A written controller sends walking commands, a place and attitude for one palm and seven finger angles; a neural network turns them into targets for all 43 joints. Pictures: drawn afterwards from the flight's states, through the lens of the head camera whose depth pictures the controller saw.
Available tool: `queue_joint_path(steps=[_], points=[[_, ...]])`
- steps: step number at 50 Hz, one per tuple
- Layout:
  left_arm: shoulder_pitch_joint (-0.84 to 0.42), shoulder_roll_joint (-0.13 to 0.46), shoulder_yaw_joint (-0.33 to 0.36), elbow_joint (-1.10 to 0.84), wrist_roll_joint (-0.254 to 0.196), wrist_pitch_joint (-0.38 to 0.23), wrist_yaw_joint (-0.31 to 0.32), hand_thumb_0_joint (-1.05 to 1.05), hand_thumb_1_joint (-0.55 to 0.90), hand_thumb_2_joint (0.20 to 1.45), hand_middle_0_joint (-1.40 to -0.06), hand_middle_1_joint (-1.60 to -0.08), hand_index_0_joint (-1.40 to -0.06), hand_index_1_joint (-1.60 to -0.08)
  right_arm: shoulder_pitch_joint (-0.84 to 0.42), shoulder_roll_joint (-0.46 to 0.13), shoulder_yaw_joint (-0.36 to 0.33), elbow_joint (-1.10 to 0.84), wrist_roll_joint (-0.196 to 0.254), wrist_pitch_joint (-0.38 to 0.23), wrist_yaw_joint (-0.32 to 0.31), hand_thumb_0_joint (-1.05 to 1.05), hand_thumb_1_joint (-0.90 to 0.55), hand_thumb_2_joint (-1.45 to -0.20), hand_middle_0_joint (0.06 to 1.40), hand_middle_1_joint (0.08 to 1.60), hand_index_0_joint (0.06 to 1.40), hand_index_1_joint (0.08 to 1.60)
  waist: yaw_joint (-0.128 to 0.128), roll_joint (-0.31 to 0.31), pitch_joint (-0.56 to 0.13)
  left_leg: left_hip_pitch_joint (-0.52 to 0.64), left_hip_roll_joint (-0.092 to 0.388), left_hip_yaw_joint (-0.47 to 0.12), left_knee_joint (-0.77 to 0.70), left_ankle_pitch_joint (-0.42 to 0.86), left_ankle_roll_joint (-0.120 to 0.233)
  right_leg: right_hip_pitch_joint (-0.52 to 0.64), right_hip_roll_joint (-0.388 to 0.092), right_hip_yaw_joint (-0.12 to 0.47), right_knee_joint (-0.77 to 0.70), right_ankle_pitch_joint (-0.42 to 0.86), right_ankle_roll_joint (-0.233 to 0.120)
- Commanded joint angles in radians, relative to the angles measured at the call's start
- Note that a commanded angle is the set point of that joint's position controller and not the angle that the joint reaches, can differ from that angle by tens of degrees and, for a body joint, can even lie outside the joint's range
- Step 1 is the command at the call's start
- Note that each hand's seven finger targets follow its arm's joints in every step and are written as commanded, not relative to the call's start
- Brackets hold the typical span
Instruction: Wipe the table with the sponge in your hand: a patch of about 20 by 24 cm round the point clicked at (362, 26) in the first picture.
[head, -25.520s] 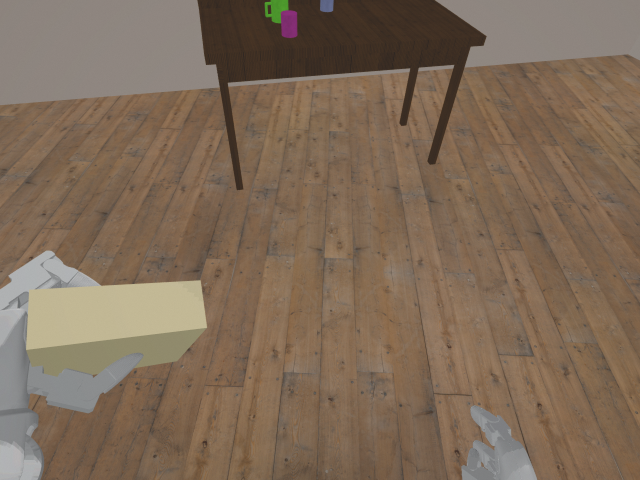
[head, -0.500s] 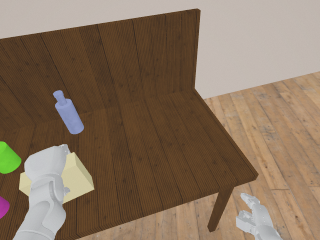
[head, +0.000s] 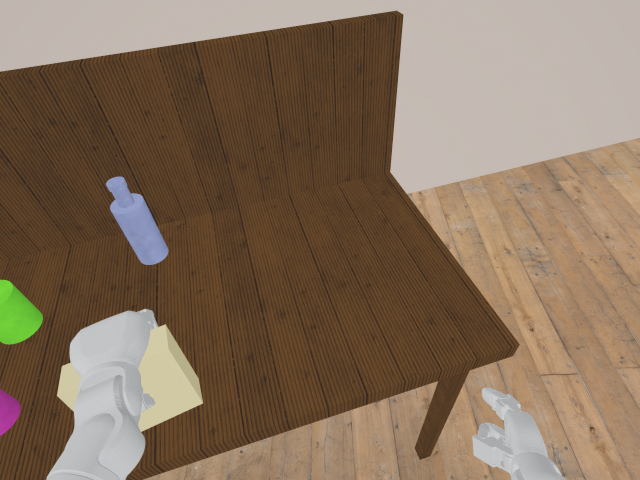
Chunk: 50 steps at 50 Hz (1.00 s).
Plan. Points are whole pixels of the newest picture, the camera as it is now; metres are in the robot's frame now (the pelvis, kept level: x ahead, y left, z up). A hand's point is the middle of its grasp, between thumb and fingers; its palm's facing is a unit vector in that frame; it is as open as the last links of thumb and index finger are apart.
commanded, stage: lower the sponge onto the table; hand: left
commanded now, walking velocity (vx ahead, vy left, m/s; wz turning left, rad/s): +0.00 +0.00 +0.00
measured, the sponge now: (144, 394) +0.22 +0.29 -0.04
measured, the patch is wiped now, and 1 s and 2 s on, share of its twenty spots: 0.00 0.15 0.45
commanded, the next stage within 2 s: wipe forward along the first lane in 0.52 s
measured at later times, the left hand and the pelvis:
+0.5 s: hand (144, 370) +0.24 +0.29 -0.01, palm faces -0.16 -0.11 -0.98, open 9.2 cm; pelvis +0.00 +0.00 +0.00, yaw +0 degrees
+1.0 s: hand (144, 340) +0.28 +0.31 -0.01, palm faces -0.13 -0.05 -0.99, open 9.2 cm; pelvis +0.00 +0.00 -0.01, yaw +0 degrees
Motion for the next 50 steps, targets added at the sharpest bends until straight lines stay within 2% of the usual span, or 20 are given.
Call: queue_joint_path(steps=[1,2,4,5,9,10,12,17,19,20,24,26,30,33,34,39,41,45,49,50], points=[[-0.383,0.226,0.093,-0.287,0.083,-0.186,0.022,0.000,0.100,1.300,-1.200,-1.600,-1.200,-1.600,-0.160,-0.094,-0.041,-0.172,-0.026,-0.094,-0.028,0.000,-0.900,-0.900,0.200,0.300,0.200,0.300,-0.018,-0.035,-0.217,0.121,-0.020,-0.080,-0.010,0.096,0.044,-0.030,0.000,0.095,-0.062,0.100,-0.043],[-0.391,0.222,0.099,-0.294,0.098,-0.233,0.041,0.000,0.100,1.300,-1.200,-1.600,-1.200,-1.600,-0.147,-0.088,-0.046,-0.168,-0.035,-0.104,-0.031,0.000,-0.900,-0.900,0.200,0.300,0.200,0.300,-0.012,-0.010,-0.223,0.130,-0.017,-0.080,-0.006,0.108,0.042,-0.039,0.000,0.094,-0.058,0.111,-0.045],[-0.391,0.322,0.213,-0.328,0.130,-0.302,0.104,0.000,0.100,1.300,-1.200,-1.600,-1.200,-1.600,-0.121,-0.094,-0.060,-0.151,-0.047,-0.111,-0.035,0.000,-0.900,-0.900,0.200,0.300,0.200,0.300,0.013,0.073,-0.263,0.148,-0.009,-0.084,0.000,0.133,0.029,-0.033,0.012,0.127,-0.048,0.134,-0.061],[-0.383,0.280,0.196,-0.322,0.142,-0.318,0.134,0.000,0.100,1.300,-1.200,-1.600,-1.200,-1.600,-0.118,-0.082,-0.062,-0.151,-0.048,-0.113,-0.036,0.000,-0.900,-0.900,0.200,0.300,0.200,0.300,0.012,0.095,-0.270,0.143,-0.009,-0.083,0.001,0.149,0.021,-0.036,0.012,0.109,-0.039,0.138,-0.063],[-0.264,0.236,0.227,-0.185,0.113,-0.246,0.221,0.000,0.100,1.300,-1.200,-1.600,-1.200,-1.600,-0.133,-0.096,-0.075,-0.136,-0.031,-0.102,-0.019,0.000,-0.900,-0.900,0.200,0.300,0.200,0.300,0.030,0.031,-0.224,0.108,-0.001,-0.078,-0.010,0.174,-0.006,-0.059,0.010,0.119,-0.045,0.146,-0.066],[-0.229,0.169,0.176,-0.161,0.090,-0.212,0.223,0.000,0.100,1.300,-1.200,-1.600,-1.200,-1.600,-0.143,-0.091,-0.072,-0.143,-0.022,-0.097,-0.013,0.000,-0.900,-0.900,0.200,0.300,0.200,0.300,0.031,-0.007,-0.231,0.090,0.003,-0.067,-0.016,0.168,-0.006,-0.042,0.004,0.090,-0.043,0.148,-0.056],[-0.165,0.139,0.150,-0.104,0.053,-0.140,0.212,0.000,0.100,1.300,-1.200,-1.600,-1.200,-1.600,-0.171,-0.101,-0.068,-0.144,-0.010,-0.086,-0.005,0.000,-0.900,-0.900,0.200,0.300,0.200,0.300,0.034,-0.074,-0.219,0.063,0.001,-0.053,-0.021,0.170,-0.005,-0.016,-0.008,0.093,-0.047,0.185,-0.045],[-0.191,0.133,0.071,-0.064,0.045,-0.035,0.114,0.000,0.100,1.300,-1.200,-1.600,-1.200,-1.600,-0.194,-0.116,-0.048,-0.166,0.001,-0.054,-0.005,0.000,-0.900,-0.900,0.200,0.300,0.200,0.300,0.004,-0.150,-0.176,0.029,-0.014,-0.059,-0.021,0.124,0.020,-0.010,-0.015,0.093,-0.056,0.166,-0.032],[-0.276,0.197,0.107,-0.097,0.058,-0.068,0.092,0.000,0.100,1.300,-1.200,-1.600,-1.200,-1.600,-0.183,-0.121,-0.048,-0.163,-0.006,-0.055,-0.015,0.000,-0.900,-0.900,0.200,0.300,0.200,0.300,-0.010,-0.118,-0.168,0.034,-0.021,-0.066,-0.012,0.090,0.027,-0.034,-0.007,0.105,-0.062,0.119,-0.036],[-0.312,0.176,0.083,-0.122,0.063,-0.102,0.086,0.000,0.100,1.300,-1.200,-1.600,-1.200,-1.600,-0.163,-0.112,-0.051,-0.172,-0.008,-0.063,-0.019,0.000,-0.900,-0.900,0.200,0.300,0.200,0.300,-0.017,-0.077,-0.199,0.047,-0.020,-0.059,-0.003,0.086,0.036,-0.032,-0.008,0.083,-0.053,0.115,-0.035],[-0.337,0.295,0.204,-0.206,0.110,-0.259,0.133,0.000,0.100,1.300,-1.200,-1.600,-1.200,-1.600,-0.115,-0.102,-0.070,-0.151,-0.034,-0.094,-0.029,0.000,-0.900,-0.900,0.200,0.300,0.200,0.300,0.000,0.036,-0.268,0.098,-0.018,-0.074,0.029,0.139,0.034,-0.038,0.006,0.114,-0.026,0.162,-0.053],[-0.269,0.190,0.139,-0.167,0.111,-0.284,0.157,0.000,0.100,1.300,-1.200,-1.600,-1.200,-1.600,-0.100,-0.087,-0.075,-0.151,-0.033,-0.102,-0.024,0.000,-0.900,-0.900,0.200,0.300,0.200,0.300,-0.008,0.033,-0.239,0.094,-0.011,-0.070,0.038,0.153,0.025,-0.076,0.004,0.093,-0.022,0.173,-0.053],[-0.209,0.143,0.133,-0.086,0.076,-0.242,0.187,0.000,0.100,1.300,-1.200,-1.600,-1.200,-1.600,-0.096,-0.103,-0.082,-0.147,-0.019,-0.089,-0.011,0.000,-0.900,-0.900,0.200,0.300,0.200,0.300,-0.006,-0.055,-0.197,0.046,0.001,-0.068,0.023,0.126,0.015,-0.095,0.005,0.082,-0.024,0.147,-0.048],[-0.238,0.176,0.153,-0.059,0.079,-0.205,0.201,0.000,0.100,1.300,-1.200,-1.600,-1.200,-1.600,-0.116,-0.112,-0.081,-0.145,-0.015,-0.079,-0.007,0.000,-0.900,-0.900,0.200,0.300,0.200,0.300,0.000,-0.106,-0.218,0.031,-0.001,-0.064,0.018,0.132,0.014,-0.076,-0.002,0.088,-0.018,0.169,-0.043],[-0.242,0.227,0.201,-0.046,0.079,-0.195,0.207,0.000,0.100,1.300,-1.200,-1.600,-1.200,-1.600,-0.122,-0.119,-0.080,-0.140,-0.015,-0.074,-0.012,0.000,-0.900,-0.900,0.200,0.300,0.200,0.300,0.009,-0.085,-0.214,0.025,-0.006,-0.065,0.014,0.118,0.014,-0.069,0.000,0.104,-0.025,0.145,-0.045],[-0.368,0.277,0.212,0.026,0.105,-0.176,0.210,0.000,0.100,1.300,-1.200,-1.600,-1.200,-1.600,-0.107,-0.120,-0.075,-0.120,-0.010,-0.061,-0.025,0.000,-0.900,-0.900,0.200,0.300,0.200,0.300,-0.010,-0.053,-0.217,0.013,-0.014,-0.058,0.018,0.084,0.020,-0.083,-0.001,0.096,-0.023,0.103,-0.044],[-0.392,0.201,0.131,0.056,0.104,-0.172,0.194,0.000,0.100,1.300,-1.200,-1.600,-1.200,-1.600,-0.098,-0.108,-0.068,-0.132,-0.005,-0.061,-0.025,0.000,-0.900,-0.900,0.200,0.300,0.200,0.300,-0.023,-0.032,-0.214,0.008,-0.013,-0.053,0.021,0.074,0.020,-0.102,-0.004,0.068,-0.016,0.093,-0.041],[-0.468,0.179,0.097,0.137,0.089,-0.188,0.164,0.000,0.100,1.300,-1.200,-1.600,-1.200,-1.600,-0.065,-0.114,-0.068,-0.126,-0.001,-0.056,-0.029,0.000,-0.900,-0.900,0.200,0.300,0.200,0.300,-0.052,-0.051,-0.202,-0.011,-0.011,-0.053,0.032,0.033,0.026,-0.135,-0.003,0.058,-0.019,0.062,-0.037],[-0.533,0.238,0.139,0.212,0.117,-0.228,0.152,0.000,0.100,1.300,-1.200,-1.600,-1.200,-1.600,-0.032,-0.125,-0.072,-0.115,-0.006,-0.047,-0.027,0.000,-0.900,-0.900,0.200,0.300,0.200,0.300,-0.056,-0.065,-0.226,-0.035,-0.014,-0.061,0.051,0.038,0.025,-0.154,0.001,0.073,-0.004,0.072,-0.042],[-0.528,0.199,0.106,0.234,0.115,-0.237,0.151,0.000,0.100,1.300,-1.200,-1.600,-1.200,-1.600,-0.016,-0.119,-0.074,-0.124,-0.005,-0.047,-0.027,0.000,-0.900,-0.900,0.200,0.300,0.200,0.300,-0.064,-0.072,-0.219,-0.046,-0.011,-0.053,0.057,0.027,0.028,-0.164,-0.002,0.055,0.001,0.062,-0.037]])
